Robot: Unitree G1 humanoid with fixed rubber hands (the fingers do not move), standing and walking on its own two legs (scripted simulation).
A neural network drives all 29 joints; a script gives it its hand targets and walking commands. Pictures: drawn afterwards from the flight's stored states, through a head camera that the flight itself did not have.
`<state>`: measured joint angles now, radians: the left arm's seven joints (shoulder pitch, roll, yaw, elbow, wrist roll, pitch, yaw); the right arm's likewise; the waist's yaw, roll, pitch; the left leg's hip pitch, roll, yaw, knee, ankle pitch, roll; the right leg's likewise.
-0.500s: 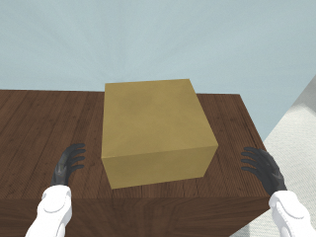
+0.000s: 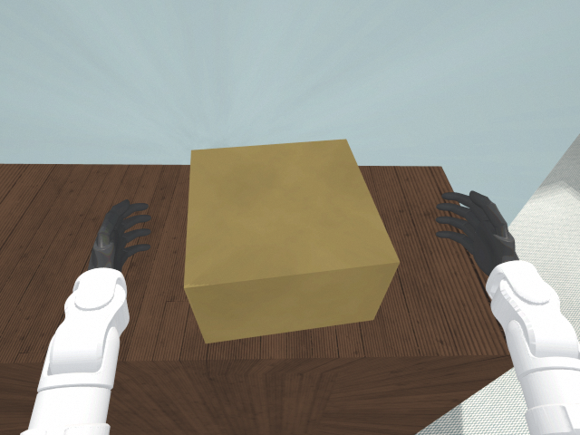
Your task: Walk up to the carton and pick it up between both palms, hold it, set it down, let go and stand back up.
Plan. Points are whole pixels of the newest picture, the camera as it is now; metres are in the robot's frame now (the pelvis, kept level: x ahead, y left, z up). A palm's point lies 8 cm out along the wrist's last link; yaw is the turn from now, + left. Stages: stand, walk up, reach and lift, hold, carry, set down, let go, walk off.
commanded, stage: reach and lift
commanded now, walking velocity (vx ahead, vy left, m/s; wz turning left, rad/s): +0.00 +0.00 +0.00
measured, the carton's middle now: (281, 233) +0.44 +0.03 -0.01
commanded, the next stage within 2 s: none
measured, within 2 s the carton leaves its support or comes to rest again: neither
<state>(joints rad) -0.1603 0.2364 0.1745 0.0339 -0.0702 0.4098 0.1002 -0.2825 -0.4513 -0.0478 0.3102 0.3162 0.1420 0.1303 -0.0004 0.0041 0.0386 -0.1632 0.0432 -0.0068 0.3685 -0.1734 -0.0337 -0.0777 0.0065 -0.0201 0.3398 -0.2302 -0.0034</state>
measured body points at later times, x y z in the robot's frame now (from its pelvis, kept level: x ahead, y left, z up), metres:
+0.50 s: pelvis +0.00 +0.00 +0.00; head +0.04 +0.00 +0.45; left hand +0.38 +0.25 +0.12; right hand +0.41 -0.25 +0.15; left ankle +0.02 +0.14 -0.75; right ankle -0.03 -0.11 -0.75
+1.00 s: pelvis +0.00 +0.00 +0.00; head +0.06 +0.01 +0.44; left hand +0.41 +0.26 +0.08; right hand +0.44 -0.23 +0.12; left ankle +0.02 +0.14 -0.75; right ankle -0.03 -0.11 -0.75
